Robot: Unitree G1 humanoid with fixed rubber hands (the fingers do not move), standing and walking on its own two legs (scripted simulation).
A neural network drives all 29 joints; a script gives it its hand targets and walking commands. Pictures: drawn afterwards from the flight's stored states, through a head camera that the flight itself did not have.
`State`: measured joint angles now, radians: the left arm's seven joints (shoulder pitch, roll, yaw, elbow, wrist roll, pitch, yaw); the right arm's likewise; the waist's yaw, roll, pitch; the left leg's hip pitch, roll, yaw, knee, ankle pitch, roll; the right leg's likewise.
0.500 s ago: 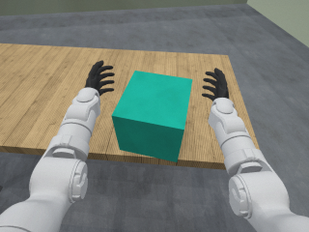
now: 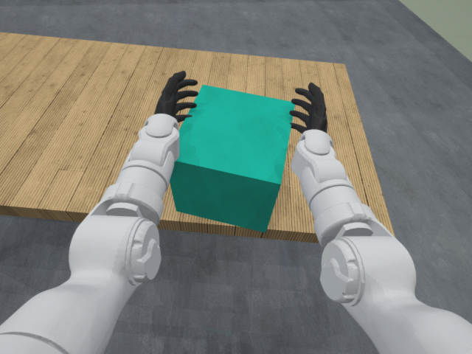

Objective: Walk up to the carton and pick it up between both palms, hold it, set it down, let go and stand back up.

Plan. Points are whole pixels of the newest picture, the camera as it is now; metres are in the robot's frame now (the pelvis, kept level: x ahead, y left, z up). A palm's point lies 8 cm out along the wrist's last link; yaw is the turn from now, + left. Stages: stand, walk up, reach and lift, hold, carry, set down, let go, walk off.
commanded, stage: set down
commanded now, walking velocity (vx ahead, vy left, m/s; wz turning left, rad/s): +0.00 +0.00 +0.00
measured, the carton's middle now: (234, 158) +0.50 +0.01 +0.00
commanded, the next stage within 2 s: let go in 1.52 s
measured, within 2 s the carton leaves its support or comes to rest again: neither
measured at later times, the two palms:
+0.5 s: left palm (122, 123) +0.45 +0.21 +0.13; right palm (363, 141) +0.42 -0.19 +0.14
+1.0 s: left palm (130, 157) +0.42 +0.20 +0.08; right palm (325, 177) +0.40 -0.15 +0.07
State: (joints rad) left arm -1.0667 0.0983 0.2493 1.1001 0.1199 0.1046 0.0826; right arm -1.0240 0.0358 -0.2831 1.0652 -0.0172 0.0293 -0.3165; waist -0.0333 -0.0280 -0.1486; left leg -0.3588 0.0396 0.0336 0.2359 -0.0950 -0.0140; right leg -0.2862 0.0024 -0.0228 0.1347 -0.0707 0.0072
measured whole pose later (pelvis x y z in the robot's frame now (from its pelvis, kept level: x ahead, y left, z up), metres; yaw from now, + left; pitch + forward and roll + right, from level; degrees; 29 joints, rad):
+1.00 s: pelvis -0.02 +0.02 +0.00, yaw +2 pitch +18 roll -1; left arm -0.91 0.27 0.03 1.17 -0.18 -0.03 0.01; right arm -0.81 -0.07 -0.24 0.95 0.02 0.06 -0.10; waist -0.07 0.00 -0.21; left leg -0.49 -0.01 0.00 0.22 -0.04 0.01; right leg -0.44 -0.04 -0.04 0.18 -0.05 0.03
